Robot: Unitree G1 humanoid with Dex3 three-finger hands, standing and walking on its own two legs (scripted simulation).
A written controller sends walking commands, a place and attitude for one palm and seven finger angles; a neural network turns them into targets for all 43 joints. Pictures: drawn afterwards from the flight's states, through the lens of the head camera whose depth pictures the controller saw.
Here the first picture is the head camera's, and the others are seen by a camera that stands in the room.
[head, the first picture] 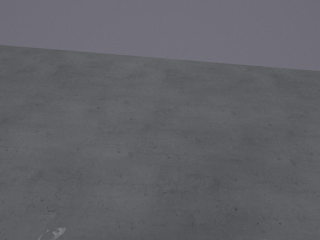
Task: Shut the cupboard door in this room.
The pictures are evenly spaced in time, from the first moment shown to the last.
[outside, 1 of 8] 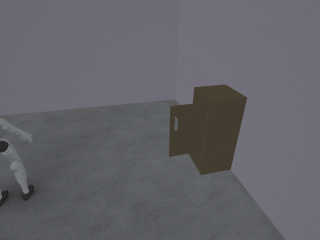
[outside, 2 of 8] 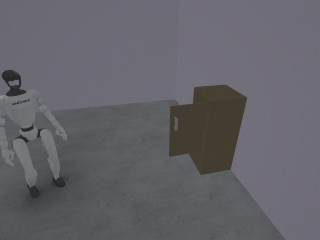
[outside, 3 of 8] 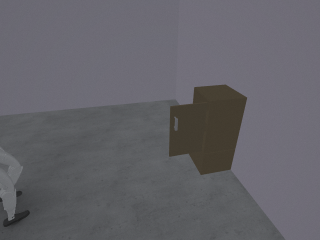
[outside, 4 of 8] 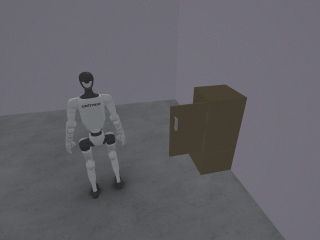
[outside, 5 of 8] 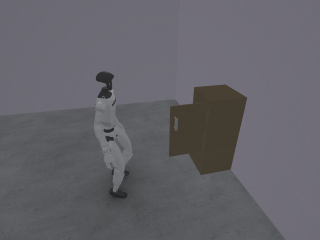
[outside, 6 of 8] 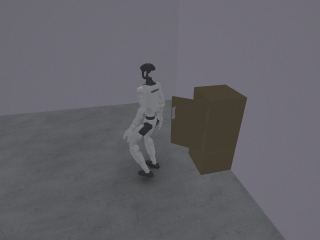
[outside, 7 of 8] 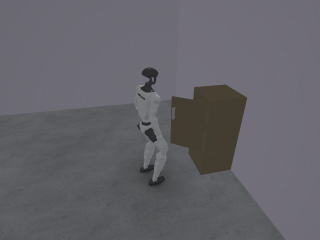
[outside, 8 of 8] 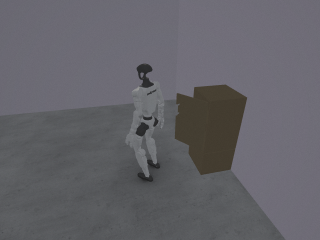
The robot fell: no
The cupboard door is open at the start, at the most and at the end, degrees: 91 91 36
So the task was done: no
